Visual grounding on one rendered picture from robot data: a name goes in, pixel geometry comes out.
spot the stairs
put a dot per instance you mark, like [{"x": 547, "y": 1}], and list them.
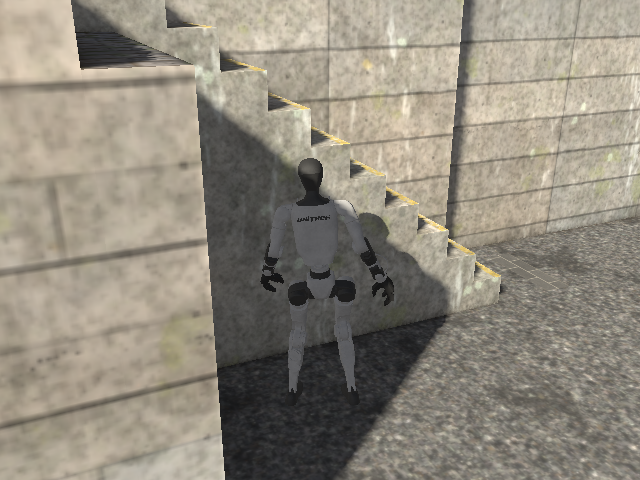
[{"x": 252, "y": 142}]

